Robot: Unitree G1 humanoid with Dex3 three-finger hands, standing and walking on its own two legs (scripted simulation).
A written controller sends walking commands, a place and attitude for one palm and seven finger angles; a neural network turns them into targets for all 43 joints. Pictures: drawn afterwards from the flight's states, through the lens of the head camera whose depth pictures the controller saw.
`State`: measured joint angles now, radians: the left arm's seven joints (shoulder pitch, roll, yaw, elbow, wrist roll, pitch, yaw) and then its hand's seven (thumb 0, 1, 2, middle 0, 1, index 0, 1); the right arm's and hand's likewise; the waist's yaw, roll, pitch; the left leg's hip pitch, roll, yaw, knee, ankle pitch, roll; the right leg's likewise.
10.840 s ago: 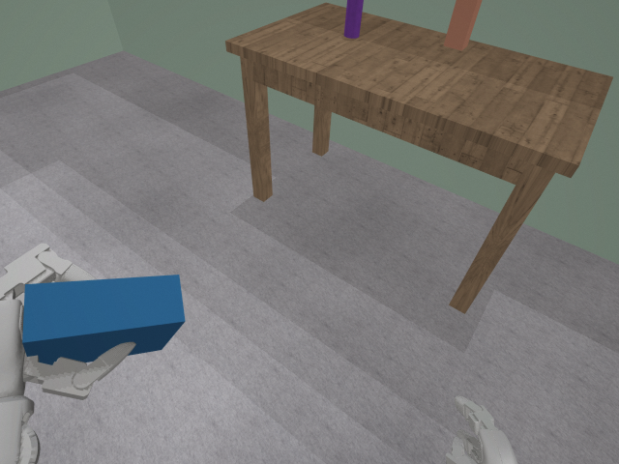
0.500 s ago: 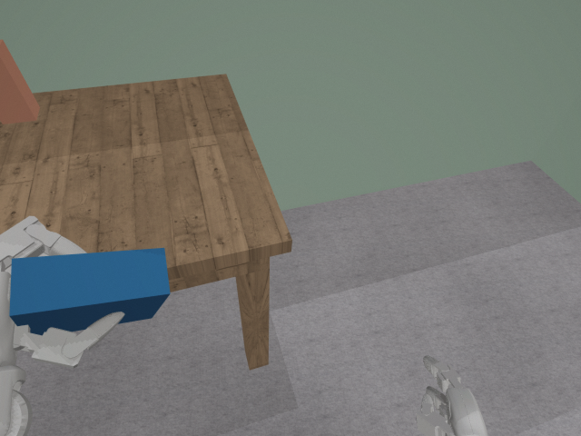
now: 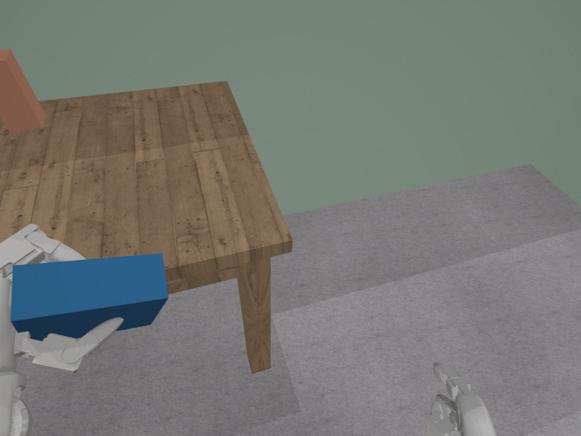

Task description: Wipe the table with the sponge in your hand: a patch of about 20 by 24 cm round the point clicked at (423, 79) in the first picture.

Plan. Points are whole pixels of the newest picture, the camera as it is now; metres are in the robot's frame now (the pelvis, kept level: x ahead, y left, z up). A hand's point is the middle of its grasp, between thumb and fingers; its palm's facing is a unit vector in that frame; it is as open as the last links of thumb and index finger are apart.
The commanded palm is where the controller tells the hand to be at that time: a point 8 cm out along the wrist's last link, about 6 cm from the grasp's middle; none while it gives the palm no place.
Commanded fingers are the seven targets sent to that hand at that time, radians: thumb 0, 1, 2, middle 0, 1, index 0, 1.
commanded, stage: shuffle to correct the standing spot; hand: left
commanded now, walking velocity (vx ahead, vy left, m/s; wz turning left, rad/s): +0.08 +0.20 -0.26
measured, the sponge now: (116, 297) +0.23 +0.21 +0.14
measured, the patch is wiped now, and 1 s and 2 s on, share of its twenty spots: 0.00 0.00 0.00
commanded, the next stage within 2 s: come to a stop and stand still in 1.54 s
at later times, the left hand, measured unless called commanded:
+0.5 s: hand (46, 275) +0.23 +0.28 +0.16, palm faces +0.38 -0.84 -0.40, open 9.2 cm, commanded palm +0.18 +0.32 +0.17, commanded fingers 0.00 0.10 1.30 -1.20 -1.60 -1.20 -1.60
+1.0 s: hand (23, 237) +0.27 +0.32 +0.17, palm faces +0.32 -0.85 -0.42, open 9.2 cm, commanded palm +0.21 +0.38 +0.17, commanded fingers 0.00 0.10 1.30 -1.20 -1.60 -1.20 -1.60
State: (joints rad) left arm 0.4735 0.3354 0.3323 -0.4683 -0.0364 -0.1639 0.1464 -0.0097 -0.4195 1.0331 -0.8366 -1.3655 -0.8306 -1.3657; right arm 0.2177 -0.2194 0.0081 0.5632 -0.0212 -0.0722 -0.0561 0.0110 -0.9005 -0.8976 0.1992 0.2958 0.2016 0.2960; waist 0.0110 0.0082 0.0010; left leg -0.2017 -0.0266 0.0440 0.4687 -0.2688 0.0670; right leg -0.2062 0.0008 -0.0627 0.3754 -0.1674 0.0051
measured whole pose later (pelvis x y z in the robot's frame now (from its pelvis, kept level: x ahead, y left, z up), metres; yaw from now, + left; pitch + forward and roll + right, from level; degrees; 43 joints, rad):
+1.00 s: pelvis +0.03 +0.11 -0.02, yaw -4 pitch -2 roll +0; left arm 0.45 0.35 0.36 -0.54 -0.04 -0.19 0.14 -0.01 -0.42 1.04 -0.84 -1.37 -0.83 -1.37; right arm 0.20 -0.19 0.02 0.61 0.01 -0.08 0.01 0.01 -0.90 -0.90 0.20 0.30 0.20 0.30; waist -0.03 0.03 0.07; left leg -0.43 -0.02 -0.03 0.94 -0.39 -0.01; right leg -0.27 -0.02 -0.02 0.71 -0.40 0.00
